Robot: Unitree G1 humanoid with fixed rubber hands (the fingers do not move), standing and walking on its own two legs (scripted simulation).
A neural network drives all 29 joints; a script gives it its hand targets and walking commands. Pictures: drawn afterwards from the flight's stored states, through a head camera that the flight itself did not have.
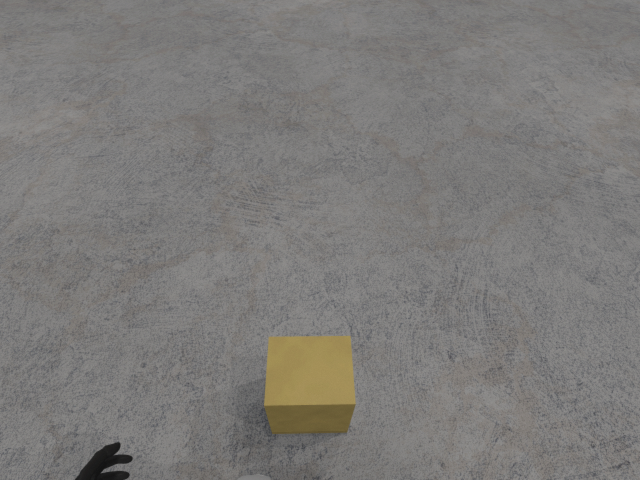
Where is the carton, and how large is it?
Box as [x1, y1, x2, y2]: [264, 336, 355, 433]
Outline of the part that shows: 269,337 264,406 272,433 346,432 355,404 350,336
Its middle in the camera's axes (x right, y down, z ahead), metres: -0.03 +0.41 +1.07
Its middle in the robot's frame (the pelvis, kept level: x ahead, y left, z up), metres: +0.44 +0.05 -0.61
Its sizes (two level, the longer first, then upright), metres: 0.216 0.174 0.266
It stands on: the floor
